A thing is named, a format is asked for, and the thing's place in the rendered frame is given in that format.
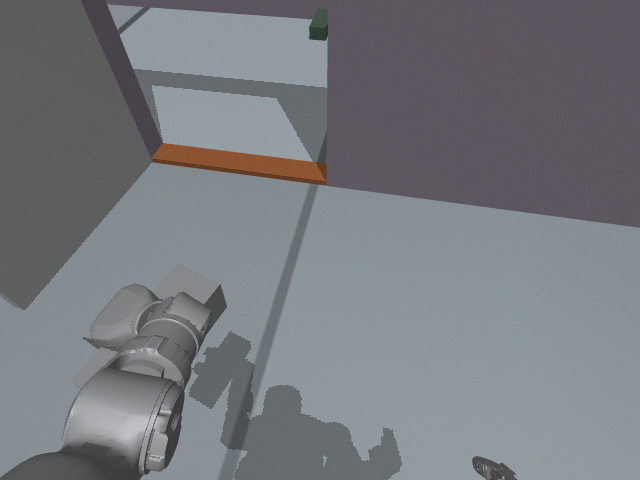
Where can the left robot hand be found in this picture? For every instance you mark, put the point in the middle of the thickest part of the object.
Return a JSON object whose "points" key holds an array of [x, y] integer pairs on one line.
{"points": [[112, 327]]}

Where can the right robot hand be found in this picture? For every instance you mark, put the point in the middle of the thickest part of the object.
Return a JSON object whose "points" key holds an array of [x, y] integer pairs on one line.
{"points": [[491, 470]]}

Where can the left robot arm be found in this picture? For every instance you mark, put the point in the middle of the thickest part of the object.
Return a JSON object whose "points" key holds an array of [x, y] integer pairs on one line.
{"points": [[126, 419]]}

